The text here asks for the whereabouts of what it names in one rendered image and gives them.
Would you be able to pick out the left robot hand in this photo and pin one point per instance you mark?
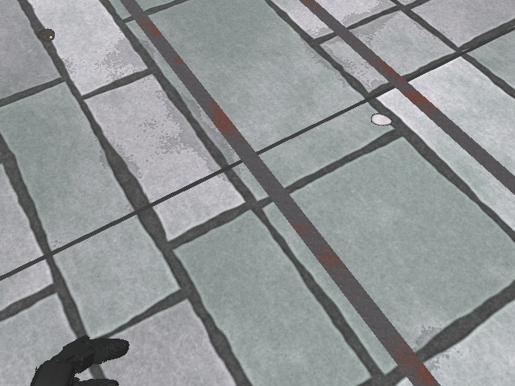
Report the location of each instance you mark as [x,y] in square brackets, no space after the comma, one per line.
[76,357]

